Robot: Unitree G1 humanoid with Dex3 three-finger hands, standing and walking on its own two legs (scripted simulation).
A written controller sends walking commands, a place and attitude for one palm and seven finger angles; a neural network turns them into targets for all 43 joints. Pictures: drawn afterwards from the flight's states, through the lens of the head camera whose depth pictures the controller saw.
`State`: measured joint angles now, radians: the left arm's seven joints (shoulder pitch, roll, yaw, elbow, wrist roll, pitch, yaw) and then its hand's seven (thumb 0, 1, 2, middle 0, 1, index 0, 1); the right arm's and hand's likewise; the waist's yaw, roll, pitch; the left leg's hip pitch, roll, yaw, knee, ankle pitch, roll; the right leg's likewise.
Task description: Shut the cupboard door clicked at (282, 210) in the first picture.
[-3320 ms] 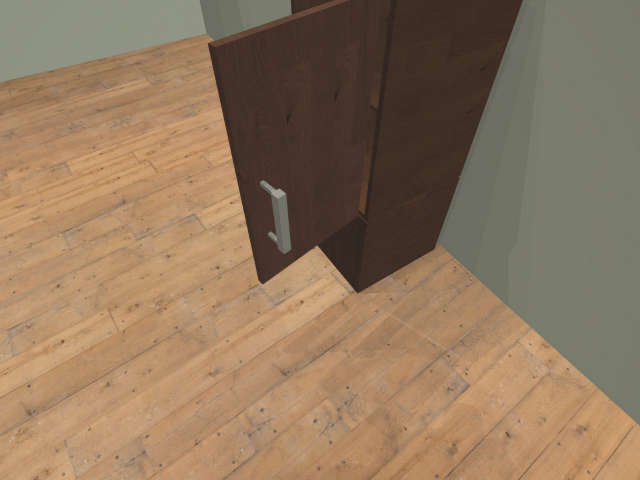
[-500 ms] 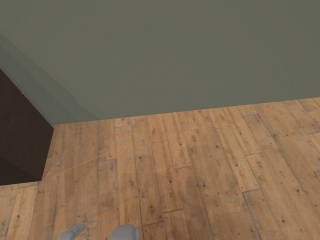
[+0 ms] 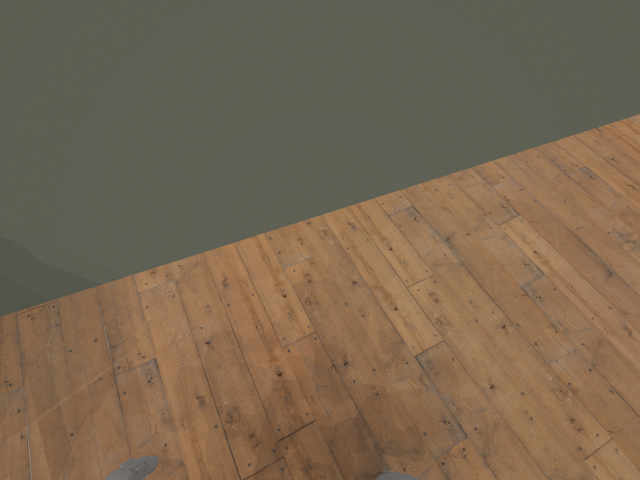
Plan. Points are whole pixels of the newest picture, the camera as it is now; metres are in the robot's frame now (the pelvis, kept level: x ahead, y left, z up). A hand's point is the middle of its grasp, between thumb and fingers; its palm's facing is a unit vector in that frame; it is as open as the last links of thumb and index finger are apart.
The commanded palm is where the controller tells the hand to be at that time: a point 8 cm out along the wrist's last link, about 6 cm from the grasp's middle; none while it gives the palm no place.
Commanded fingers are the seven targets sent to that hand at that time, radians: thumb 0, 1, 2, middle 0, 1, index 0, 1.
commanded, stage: walk around to get in front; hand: left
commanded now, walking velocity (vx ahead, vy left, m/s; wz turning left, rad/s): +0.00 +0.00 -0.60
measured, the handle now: out of the picture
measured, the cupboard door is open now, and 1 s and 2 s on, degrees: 100 100 100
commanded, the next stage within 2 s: walk to a spot facing it in 1.62 s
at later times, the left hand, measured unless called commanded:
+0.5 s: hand (228, 443) +0.18 +0.15 -0.17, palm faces -0.26 -0.94 -0.20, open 7.4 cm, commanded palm none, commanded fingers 0.00 0.90 0.90 -0.20 -0.30 -0.20 -0.30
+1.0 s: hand (279, 421) +0.21 +0.08 -0.18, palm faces -0.50 -0.84 -0.19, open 7.4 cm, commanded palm none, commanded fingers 0.00 0.90 0.90 -0.20 -0.30 -0.20 -0.30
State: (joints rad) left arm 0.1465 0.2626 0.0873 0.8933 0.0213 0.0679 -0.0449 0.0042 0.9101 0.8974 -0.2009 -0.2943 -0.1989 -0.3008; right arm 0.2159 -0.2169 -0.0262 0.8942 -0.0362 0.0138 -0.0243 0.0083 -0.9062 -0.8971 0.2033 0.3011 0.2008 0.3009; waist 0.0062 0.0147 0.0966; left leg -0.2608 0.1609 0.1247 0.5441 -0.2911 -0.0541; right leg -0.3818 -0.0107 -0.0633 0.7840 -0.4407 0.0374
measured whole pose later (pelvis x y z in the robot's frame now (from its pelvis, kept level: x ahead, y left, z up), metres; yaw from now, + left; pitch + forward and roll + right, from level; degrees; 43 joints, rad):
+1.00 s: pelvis +0.11 -0.09 -0.01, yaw -35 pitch +2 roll -1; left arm 0.33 0.22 0.07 0.99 0.02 0.01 -0.03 0.00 0.90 0.90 -0.21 -0.30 -0.21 -0.30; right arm 0.15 -0.24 -0.04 0.86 -0.03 -0.04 0.00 0.01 -0.91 -0.90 0.20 0.30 0.20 0.30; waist 0.04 -0.03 0.04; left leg -0.34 0.05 0.04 0.53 -0.26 -0.05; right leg -0.20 0.07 0.12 0.59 -0.40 -0.03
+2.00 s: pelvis +0.34 -0.42 -0.01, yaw -47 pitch +0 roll +0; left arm 0.28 0.19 0.04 1.06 0.02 0.00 0.01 0.00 0.91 0.90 -0.20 -0.29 -0.20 -0.30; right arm 0.15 -0.17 -0.01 0.99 -0.03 -0.03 -0.02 0.00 -0.91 -0.90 0.20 0.30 0.20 0.30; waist 0.03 -0.02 0.07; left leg -0.37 0.00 0.04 0.57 -0.19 0.03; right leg -0.40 -0.02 -0.04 1.09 -0.49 0.03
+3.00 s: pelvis +0.37 -0.60 +0.00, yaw -8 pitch +1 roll +3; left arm 0.22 0.21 0.04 0.87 0.03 0.01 0.02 0.00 0.91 0.90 -0.20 -0.29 -0.20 -0.30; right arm 0.12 -0.25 -0.08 0.91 -0.02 0.09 0.03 0.01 -0.91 -0.90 0.20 0.30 0.20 0.30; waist -0.01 -0.01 0.11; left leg -0.49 0.01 0.03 1.06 -0.47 -0.07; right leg -0.25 -0.10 -0.14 0.54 -0.31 -0.02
